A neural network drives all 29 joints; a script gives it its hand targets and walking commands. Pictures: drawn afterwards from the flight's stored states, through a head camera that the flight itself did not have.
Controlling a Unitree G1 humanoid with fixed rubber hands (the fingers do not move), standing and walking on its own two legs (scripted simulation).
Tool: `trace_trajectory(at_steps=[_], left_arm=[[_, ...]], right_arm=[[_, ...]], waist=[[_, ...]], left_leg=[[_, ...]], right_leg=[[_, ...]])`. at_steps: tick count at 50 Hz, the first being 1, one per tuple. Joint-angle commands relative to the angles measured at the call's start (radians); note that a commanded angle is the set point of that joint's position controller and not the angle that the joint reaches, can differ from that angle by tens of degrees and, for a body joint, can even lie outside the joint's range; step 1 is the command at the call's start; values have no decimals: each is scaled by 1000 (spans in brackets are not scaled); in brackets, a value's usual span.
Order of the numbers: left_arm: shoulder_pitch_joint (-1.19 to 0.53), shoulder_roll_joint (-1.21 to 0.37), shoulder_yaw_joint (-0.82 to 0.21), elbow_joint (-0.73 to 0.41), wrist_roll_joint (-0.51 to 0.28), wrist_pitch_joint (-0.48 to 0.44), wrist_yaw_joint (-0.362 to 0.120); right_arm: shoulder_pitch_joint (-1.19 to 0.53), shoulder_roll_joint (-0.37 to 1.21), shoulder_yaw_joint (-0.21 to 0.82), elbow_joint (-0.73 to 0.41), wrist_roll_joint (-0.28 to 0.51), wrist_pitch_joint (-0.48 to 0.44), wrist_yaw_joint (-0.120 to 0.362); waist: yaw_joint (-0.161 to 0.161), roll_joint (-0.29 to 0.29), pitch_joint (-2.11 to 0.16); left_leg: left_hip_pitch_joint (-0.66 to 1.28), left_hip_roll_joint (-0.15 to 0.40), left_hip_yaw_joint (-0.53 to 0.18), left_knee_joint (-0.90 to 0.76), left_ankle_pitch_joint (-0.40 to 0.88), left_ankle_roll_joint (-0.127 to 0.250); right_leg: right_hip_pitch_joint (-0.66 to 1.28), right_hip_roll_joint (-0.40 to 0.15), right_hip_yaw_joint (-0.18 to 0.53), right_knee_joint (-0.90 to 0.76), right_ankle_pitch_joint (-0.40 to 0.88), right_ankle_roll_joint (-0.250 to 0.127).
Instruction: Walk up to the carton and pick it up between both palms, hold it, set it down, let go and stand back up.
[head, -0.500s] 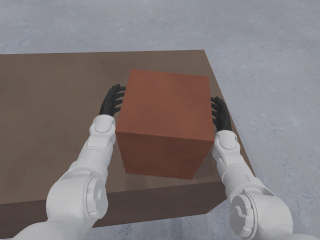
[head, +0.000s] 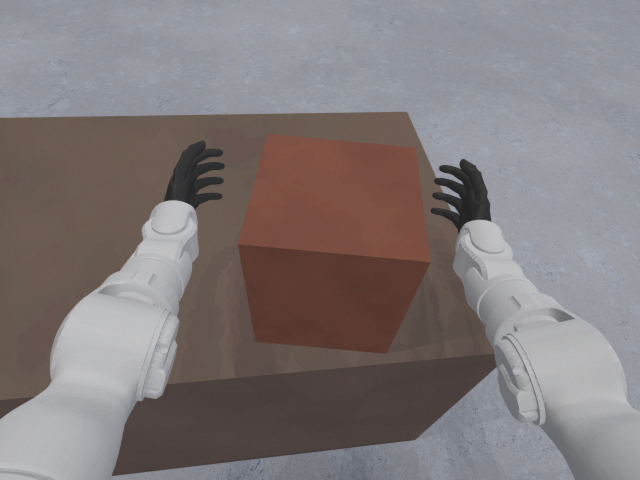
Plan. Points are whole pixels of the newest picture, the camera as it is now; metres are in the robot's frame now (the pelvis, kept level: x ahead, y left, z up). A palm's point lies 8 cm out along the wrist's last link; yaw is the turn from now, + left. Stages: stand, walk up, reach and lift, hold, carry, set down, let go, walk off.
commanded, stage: set down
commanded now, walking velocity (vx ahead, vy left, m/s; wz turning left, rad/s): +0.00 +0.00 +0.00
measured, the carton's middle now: (330, 250) +0.44 -0.02 +0.01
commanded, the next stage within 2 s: none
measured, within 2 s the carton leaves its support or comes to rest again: neither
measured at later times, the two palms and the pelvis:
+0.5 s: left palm (171, 133) +0.46 +0.17 +0.20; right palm (501, 167) +0.43 -0.21 +0.18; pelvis +0.01 -0.01 +0.02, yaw +0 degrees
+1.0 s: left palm (165, 178) +0.43 +0.18 +0.17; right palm (488, 209) +0.39 -0.19 +0.15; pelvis +0.01 +0.00 +0.02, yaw -1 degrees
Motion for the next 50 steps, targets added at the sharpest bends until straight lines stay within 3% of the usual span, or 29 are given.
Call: trace_trajectory(at_steps=[1,3,4,5,6,9,10,11,12,15,17,19,20,21,23,24,26,29,31,33,35,37,40,42,43,46,47,48,50], left_arm=[[-456,138,-4,-169,-19,31,4],[-461,103,-43,-205,-36,69,-9],[-382,98,-53,14,-40,87,-28],[-441,122,-26,-155,-37,89,-23],[-487,117,-55,-86,-51,104,-19],[-522,114,-63,-188,-54,150,-4],[-466,117,-40,-125,-25,171,-8],[-449,97,-68,-53,-44,173,-15],[-453,101,-61,-192,-40,173,-17],[-436,152,-5,-121,-25,213,-14],[-487,168,-16,-151,-14,240,-21],[-497,202,40,-345,5,280,-3],[-495,209,33,-333,25,314,-11],[-469,209,40,-268,27,335,-26],[-438,170,18,-252,16,356,-26],[-512,204,36,-423,6,358,-21],[-424,196,38,-340,-5,412,-25],[-397,210,73,-488,29,456,-41],[-319,162,73,-565,63,480,-51],[-402,220,116,-535,74,515,-59],[-369,187,79,-521,56,512,-47],[-256,137,109,-624,106,505,-39],[-250,178,185,-674,140,506,-57],[-339,208,180,-757,106,514,-53],[-174,113,154,-670,135,531,-48],[-21,86,170,-803,150,548,-49],[-165,152,207,-822,123,549,-53],[-78,100,178,-816,134,563,-52],[2,100,238,-941,166,584,-56]], right_arm=[[-418,-136,-6,-165,11,47,9],[-395,-143,-22,-131,13,85,7],[-343,-116,9,2,6,111,3],[-450,-166,-32,-196,-12,100,2],[-436,-166,-38,-111,-17,123,-1],[-477,-159,-53,-152,-18,163,-7],[-437,-133,-29,-121,-17,183,-8],[-413,-143,-51,-66,-54,182,-11],[-442,-153,-66,-178,-52,174,-19],[-443,-120,10,-180,4,208,-29],[-478,-167,-45,-168,-10,229,-36],[-445,-163,-49,-293,9,249,-44],[-470,-182,-62,-271,10,273,-52],[-422,-145,-15,-225,20,301,-54],[-427,-144,-28,-219,25,326,-40],[-505,-163,-56,-376,13,326,-39],[-451,-149,-14,-335,51,368,-45],[-427,-169,-27,-445,56,381,-50],[-318,-171,-32,-422,60,381,-49],[-472,-192,-58,-489,51,403,-49],[-427,-154,-41,-498,24,420,-37],[-248,-154,-78,-466,5,406,-40],[-225,-126,-12,-536,22,389,-51],[-362,-147,-78,-650,9,378,-66],[-163,-115,-64,-555,4,390,-68],[-15,-91,-22,-649,0,378,-74],[-213,-144,-79,-749,-19,370,-86],[-72,-125,-91,-669,-31,377,-93],[-37,-98,-56,-844,-29,364,-102]], waist=[[21,105,-465],[-6,102,-465],[-29,38,-264],[31,66,-409],[-16,44,-325],[-34,75,-368],[-3,72,-306],[-33,26,-281],[-38,53,-392],[-2,24,-332],[-28,68,-286],[2,67,-390],[-38,63,-330],[-1,47,-241],[-10,37,-202],[8,21,-311],[-11,-9,-235],[18,11,-281],[-31,64,-248],[16,52,-191],[-13,12,-131],[-21,71,-189],[48,51,-134],[2,47,-163],[-15,50,-73],[-3,46,-127],[20,33,-184],[-30,50,-99],[36,37,-130]], left_leg=[[407,-57,11,-17,195,-38],[462,-54,-2,-42,248,-36],[389,-48,-11,-49,170,-25],[437,-55,4,-65,179,-31],[399,-57,6,-68,134,-30],[447,-58,-4,-87,108,-27],[446,-46,-15,-99,145,-15],[438,-52,-5,-102,148,-29],[510,-57,-9,-88,217,-34],[478,-65,2,-90,277,-24],[482,-66,-3,-110,247,-33],[562,-73,20,-109,320,-40],[572,-70,9,-114,327,-42],[553,-78,31,-122,286,-33],[535,-67,6,-158,216,-24],[558,-68,17,-162,222,-27],[551,-71,14,-170,232,-13],[587,-73,27,-175,293,-19],[685,-71,17,-161,404,-41],[618,-69,24,-196,269,-38],[569,-73,15,-221,125,-14],[681,-63,10,-218,259,-26],[648,-82,43,-219,301,-20],[632,-86,42,-218,238,-23],[664,-71,31,-230,218,-23],[728,-76,35,-210,353,-31],[698,-78,53,-205,312,-39],[717,-75,42,-207,318,-47],[731,-75,56,-205,373,-43]], right_leg=[[95,17,-45,-69,121,-10],[147,24,-48,-80,169,-11],[106,22,-39,-96,92,-2],[133,21,-47,-85,89,-3],[93,19,-38,-94,69,-1],[119,19,-45,-109,68,-7],[148,16,-27,-120,94,-6],[144,16,-46,-118,87,-4],[186,16,-43,-119,171,-5],[259,16,-33,-117,252,3],[260,22,-37,-135,197,8],[322,32,-16,-145,308,15],[330,33,-18,-151,318,21],[316,27,-24,-157,268,25],[314,32,-15,-164,219,22],[363,33,-27,-181,224,10],[406,33,-2,-185,249,22],[475,29,-3,-185,339,23],[477,43,-15,-192,424,16],[438,46,-15,-221,262,23],[448,33,-13,-225,154,13],[464,36,-15,-218,268,7],[547,26,11,-220,313,23],[499,34,0,-220,249,32],[489,40,0,-230,222,22],[554,44,-7,-219,360,20],[501,55,-11,-221,287,28],[484,58,-17,-227,294,26],[544,65,-25,-225,324,28]])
